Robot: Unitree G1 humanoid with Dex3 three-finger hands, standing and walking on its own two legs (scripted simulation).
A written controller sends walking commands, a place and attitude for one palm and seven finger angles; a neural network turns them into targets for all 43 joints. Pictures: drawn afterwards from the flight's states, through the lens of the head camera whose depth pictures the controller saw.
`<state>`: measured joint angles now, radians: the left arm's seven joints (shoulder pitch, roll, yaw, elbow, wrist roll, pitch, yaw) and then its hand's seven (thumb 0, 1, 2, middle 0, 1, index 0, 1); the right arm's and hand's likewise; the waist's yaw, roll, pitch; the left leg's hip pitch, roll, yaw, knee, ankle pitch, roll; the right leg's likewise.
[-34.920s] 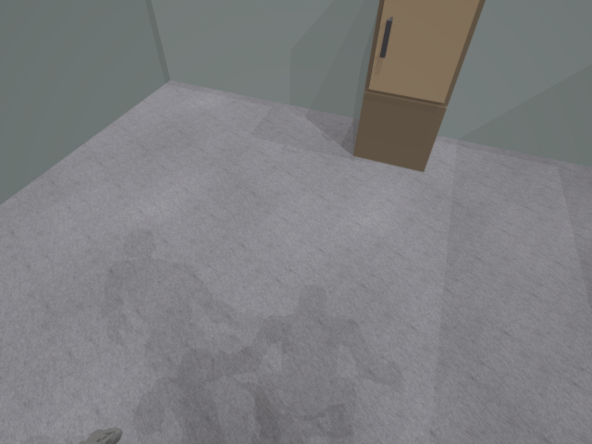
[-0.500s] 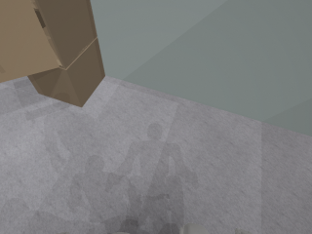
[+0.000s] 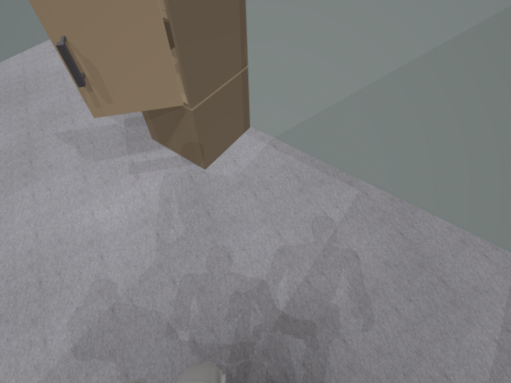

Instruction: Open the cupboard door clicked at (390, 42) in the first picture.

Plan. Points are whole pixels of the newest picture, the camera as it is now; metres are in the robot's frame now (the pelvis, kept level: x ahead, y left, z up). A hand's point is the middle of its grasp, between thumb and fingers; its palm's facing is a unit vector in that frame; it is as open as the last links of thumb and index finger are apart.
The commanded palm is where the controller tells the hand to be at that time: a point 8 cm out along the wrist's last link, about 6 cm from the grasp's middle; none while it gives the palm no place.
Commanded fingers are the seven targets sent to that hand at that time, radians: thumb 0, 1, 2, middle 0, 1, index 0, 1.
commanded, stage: turn to face it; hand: left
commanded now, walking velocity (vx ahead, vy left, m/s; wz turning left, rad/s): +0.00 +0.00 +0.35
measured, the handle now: (72, 61) +1.02 +0.65 -0.09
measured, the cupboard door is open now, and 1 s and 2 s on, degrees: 48 48 48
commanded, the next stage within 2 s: take the last steps up to it in 0.24 s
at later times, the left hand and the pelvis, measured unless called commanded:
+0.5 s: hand out of the picture +0.06 +0.24 -0.17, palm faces +0.19 -0.96 -0.21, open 7.4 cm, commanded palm none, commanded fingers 0.00 0.90 0.90 -0.20 -0.30 -0.20 -0.30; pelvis +0.02 +0.03 +0.00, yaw +9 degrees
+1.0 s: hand out of the picture -0.01 +0.21 -0.18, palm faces +0.42 -0.89 -0.19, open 7.4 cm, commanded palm none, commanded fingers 0.00 0.90 0.90 -0.20 -0.30 -0.20 -0.30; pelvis +0.13 +0.09 -0.01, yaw +19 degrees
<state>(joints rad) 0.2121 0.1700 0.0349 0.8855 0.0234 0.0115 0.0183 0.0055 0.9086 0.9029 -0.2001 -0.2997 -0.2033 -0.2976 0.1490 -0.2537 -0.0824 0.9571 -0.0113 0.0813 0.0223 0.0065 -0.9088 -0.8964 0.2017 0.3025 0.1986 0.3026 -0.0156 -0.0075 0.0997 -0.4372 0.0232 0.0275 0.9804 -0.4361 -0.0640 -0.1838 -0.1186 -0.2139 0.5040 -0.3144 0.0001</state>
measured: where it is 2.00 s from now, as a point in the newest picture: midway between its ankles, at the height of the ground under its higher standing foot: (203, 304)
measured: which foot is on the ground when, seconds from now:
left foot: up 0.00-0.12, down 0.14-0.58, up 0.60-1.00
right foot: down 0.00-0.14, up 0.16-0.56, down 0.58-1.00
